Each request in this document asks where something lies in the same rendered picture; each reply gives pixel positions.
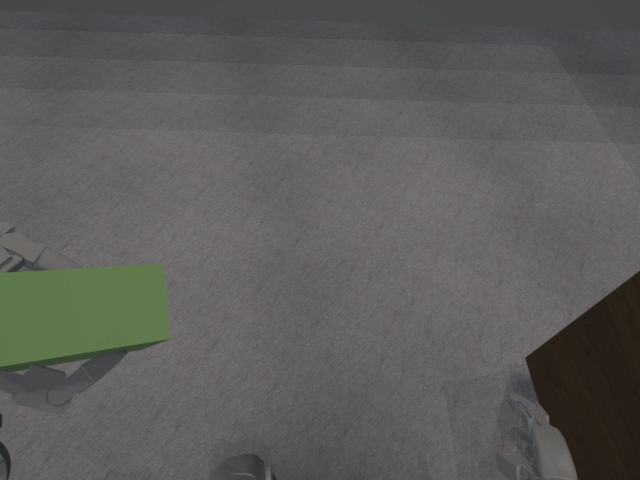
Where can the sponge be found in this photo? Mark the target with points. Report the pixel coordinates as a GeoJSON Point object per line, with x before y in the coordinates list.
{"type": "Point", "coordinates": [52, 317]}

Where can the robot left thigh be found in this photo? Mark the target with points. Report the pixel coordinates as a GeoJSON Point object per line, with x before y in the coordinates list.
{"type": "Point", "coordinates": [243, 467]}

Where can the table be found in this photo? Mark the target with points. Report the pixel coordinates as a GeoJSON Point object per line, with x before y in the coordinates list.
{"type": "Point", "coordinates": [587, 379]}

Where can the left robot hand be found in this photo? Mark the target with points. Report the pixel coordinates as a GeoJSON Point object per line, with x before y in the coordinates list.
{"type": "Point", "coordinates": [40, 387]}

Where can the right robot hand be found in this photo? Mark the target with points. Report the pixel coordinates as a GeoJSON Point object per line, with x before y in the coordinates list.
{"type": "Point", "coordinates": [545, 449]}

